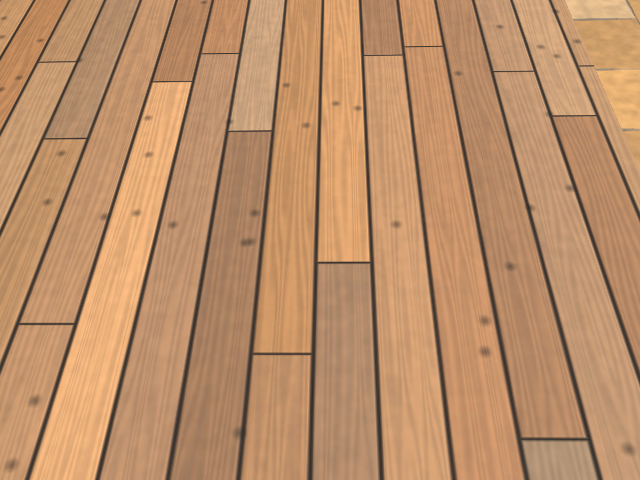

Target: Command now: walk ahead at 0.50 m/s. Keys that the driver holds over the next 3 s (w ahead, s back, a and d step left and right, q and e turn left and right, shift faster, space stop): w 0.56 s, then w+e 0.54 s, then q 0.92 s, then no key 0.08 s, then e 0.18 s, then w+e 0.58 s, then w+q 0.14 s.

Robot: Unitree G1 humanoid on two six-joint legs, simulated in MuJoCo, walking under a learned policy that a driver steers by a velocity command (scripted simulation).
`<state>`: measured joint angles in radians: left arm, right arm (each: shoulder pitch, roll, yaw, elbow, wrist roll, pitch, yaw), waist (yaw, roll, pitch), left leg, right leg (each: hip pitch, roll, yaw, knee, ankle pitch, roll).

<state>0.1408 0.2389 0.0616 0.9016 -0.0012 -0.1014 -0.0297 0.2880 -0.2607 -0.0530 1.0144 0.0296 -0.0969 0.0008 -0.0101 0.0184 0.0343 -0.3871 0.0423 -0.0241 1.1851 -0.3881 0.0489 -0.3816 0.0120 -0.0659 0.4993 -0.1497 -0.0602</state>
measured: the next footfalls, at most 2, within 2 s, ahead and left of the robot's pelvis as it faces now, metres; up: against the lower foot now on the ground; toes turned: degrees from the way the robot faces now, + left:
left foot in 0.44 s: +0.43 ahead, +0.15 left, +0.00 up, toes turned +3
right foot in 1.00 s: +0.72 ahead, -0.11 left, +0.00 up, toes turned -14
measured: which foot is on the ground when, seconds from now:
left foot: up 0.00-0.42, down 0.44-1.00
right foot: down 0.00-0.44, up 0.46-0.98, down 1.00-1.00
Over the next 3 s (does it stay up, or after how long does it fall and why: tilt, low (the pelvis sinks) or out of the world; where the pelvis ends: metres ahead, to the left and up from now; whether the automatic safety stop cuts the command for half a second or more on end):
stays up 1.09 -0.15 0.01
